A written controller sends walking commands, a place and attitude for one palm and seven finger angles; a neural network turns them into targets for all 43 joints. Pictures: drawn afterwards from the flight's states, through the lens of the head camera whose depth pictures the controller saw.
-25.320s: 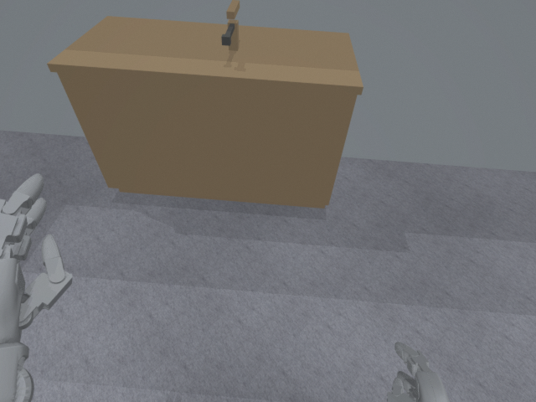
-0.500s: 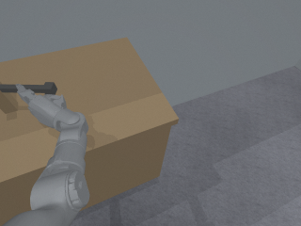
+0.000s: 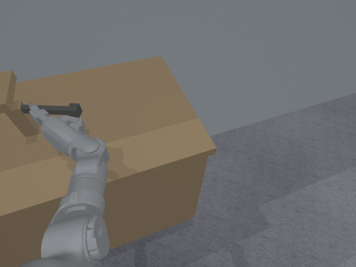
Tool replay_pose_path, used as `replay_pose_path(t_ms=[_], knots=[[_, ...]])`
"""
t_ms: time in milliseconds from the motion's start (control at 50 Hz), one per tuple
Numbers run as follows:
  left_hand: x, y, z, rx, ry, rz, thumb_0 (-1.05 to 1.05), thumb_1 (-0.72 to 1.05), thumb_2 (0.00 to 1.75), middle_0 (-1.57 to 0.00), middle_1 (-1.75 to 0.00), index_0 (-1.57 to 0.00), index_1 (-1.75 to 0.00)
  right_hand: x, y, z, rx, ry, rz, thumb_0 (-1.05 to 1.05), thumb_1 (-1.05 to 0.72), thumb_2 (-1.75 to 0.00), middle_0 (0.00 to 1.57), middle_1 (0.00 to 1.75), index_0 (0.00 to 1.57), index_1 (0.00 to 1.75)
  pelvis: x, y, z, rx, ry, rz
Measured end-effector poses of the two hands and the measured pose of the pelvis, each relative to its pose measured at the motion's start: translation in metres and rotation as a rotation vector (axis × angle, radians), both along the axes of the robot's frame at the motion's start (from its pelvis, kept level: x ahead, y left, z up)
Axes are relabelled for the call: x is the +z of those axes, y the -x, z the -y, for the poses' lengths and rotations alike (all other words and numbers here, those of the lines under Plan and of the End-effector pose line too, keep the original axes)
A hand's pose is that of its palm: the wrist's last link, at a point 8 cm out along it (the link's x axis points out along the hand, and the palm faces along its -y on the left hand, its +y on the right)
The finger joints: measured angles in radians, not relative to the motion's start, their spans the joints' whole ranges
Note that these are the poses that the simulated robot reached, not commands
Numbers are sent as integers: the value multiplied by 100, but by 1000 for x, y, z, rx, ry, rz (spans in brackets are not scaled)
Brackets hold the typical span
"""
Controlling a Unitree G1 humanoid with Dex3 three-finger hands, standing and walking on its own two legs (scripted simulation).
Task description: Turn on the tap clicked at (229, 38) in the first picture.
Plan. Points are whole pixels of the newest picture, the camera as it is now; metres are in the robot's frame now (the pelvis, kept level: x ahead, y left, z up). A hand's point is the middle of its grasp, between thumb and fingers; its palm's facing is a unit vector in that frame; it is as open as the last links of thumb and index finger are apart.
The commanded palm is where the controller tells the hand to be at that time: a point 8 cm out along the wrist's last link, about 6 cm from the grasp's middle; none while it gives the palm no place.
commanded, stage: lift the hand up off the lever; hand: left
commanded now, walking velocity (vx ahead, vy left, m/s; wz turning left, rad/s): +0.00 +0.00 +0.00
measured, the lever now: (74, 110) +0.49 +0.27 +0.07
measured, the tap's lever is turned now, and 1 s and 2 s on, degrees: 67 67 67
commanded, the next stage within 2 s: draw the hand back beside the body in 1.38 s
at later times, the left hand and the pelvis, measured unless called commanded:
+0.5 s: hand (76, 119) +0.42 +0.24 +0.11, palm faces +0.84 -0.54 -0.08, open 7.8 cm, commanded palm +0.37 +0.24 +0.11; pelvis +0.00 +0.00 +0.01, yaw +0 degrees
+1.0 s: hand (76, 114) +0.42 +0.23 +0.13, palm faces +0.84 -0.54 -0.08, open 7.8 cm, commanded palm +0.36 +0.23 +0.13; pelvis +0.00 +0.00 +0.01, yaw +0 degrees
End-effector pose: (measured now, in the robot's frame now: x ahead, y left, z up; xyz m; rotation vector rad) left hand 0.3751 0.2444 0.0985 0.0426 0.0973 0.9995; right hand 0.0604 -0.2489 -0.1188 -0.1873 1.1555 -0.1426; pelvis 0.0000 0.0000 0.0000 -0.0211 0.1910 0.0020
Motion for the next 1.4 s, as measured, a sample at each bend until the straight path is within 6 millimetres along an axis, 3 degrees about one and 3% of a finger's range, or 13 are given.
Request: replay_pose_path(t_ms=[320,860,1200,1400], knots=[[13,10,-9,10,-6,9,2,90,90,-16,-15,-15,-15,5,-2,0,-7,5,27,1,-91,-90,20,30,20,30,4,3,1,0,-2,29],[28,3,3,-2,22,-22,2,90,90,-16,-15,-15,-15,8,-11,-7,1,-14,53,1,-91,-90,20,30,21,30,10,0,-2,-8,-8,47],[44,19,9,-4,22,-2,2,90,90,-16,-15,-15,-15,18,-44,-2,30,-13,146,1,-91,-90,20,30,20,30,14,-2,5,-3,-16,87],[48,27,3,7,28,-6,2,90,90,-16,-15,-15,-15,25,-60,0,41,-11,194,1,-91,-90,20,30,20,30,16,-1,9,-1,-21,99]])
